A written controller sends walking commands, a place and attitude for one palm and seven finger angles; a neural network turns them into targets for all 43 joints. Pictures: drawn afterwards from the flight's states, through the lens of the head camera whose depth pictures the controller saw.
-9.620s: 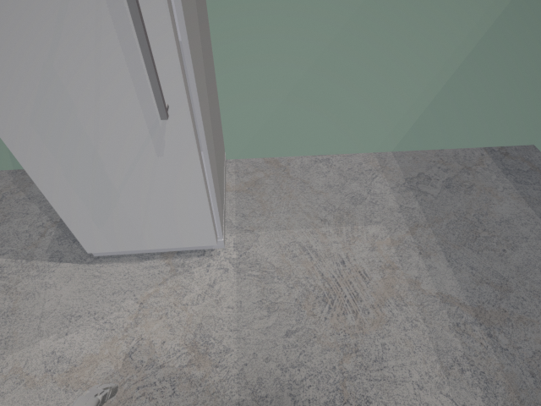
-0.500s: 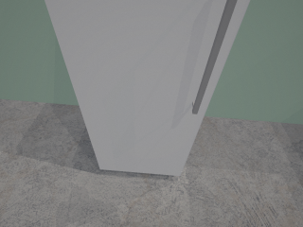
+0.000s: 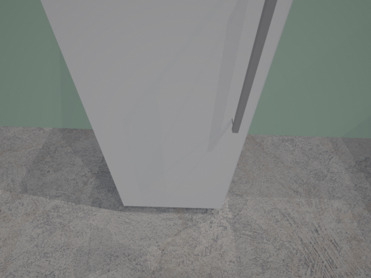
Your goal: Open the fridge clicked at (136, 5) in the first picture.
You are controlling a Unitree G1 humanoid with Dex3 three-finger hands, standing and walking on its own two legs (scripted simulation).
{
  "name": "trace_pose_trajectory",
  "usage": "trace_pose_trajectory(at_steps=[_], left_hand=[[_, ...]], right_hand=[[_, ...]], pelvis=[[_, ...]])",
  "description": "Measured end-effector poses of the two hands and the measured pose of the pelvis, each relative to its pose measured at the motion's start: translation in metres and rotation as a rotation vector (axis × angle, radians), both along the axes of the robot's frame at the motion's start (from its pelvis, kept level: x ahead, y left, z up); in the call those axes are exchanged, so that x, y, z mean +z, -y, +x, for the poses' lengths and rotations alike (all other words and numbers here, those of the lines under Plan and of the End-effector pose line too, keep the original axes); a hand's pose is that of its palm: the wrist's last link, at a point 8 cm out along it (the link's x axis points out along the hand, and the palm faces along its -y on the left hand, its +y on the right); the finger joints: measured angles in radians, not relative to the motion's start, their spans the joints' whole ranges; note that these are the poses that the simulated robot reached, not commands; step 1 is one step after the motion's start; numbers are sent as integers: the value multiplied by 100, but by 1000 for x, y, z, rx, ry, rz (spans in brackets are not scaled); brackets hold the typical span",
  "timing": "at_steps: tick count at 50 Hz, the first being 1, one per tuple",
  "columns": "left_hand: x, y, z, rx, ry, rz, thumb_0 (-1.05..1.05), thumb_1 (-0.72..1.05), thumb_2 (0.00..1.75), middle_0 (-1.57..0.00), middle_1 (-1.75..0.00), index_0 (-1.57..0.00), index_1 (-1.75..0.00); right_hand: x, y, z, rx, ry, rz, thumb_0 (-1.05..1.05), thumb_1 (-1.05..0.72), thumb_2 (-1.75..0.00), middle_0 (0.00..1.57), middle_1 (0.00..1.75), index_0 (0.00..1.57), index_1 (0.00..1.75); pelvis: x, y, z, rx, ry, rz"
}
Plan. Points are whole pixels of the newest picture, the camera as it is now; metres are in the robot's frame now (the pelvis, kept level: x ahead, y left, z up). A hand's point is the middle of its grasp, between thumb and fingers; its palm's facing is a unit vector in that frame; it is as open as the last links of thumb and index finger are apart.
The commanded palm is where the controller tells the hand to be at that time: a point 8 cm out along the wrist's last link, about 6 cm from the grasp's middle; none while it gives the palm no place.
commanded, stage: look again from close up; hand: right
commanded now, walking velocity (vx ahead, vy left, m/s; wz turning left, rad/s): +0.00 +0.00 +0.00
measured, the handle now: (252, 56) +0.56 -0.12 +0.21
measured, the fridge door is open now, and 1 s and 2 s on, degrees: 0 0 0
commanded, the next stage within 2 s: none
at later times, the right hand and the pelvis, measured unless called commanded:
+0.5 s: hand out of the picture +0.00 -0.25 -0.18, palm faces -0.01 +0.97 -0.22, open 7.4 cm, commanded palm none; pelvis -0.02 -0.06 +0.00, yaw +1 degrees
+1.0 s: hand out of the picture +0.00 -0.21 -0.18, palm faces +0.00 +0.98 -0.18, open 7.4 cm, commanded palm none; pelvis +0.00 -0.04 +0.00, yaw +1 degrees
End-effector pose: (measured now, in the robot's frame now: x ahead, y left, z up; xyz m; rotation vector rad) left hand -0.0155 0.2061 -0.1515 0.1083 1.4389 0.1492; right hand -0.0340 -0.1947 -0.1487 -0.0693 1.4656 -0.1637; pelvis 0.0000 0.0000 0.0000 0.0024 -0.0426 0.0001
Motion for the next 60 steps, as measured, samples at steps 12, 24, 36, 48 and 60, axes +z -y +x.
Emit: trace_pose_trajectory(at_steps=[12,24,36,48,60], left_hand=[[-2,31,-5,5,96,18,1,93,90,-20,-30,-20,-30],[1,57,-18,-4,75,-2,1,92,90,-20,-30,-20,-30],[4,45,0,-22,67,18,1,91,90,-20,-30,-20,-30],[6,24,28,-39,102,43,1,91,90,-20,-30,-20,-30],[6,11,38,-52,105,38,1,91,90,-20,-30,-20,-30]], right_hand=[[-4,61,18,60,96,-54,1,-91,-89,20,30,20,30],[5,98,28,98,125,-83,0,-91,-89,19,30,20,30],[2,83,11,81,42,-46,1,-91,-89,19,30,20,30],[-1,66,28,82,65,-34,1,-91,-89,20,30,20,30],[4,67,51,89,114,-70,1,-91,-89,20,30,20,30]], pelvis=[[-8,41,-13,12,-4,15],[-4,63,-20,21,-24,-8],[-3,58,-11,22,-33,-9],[-2,45,-2,20,-27,-9],[-2,32,2,12,-27,-11]])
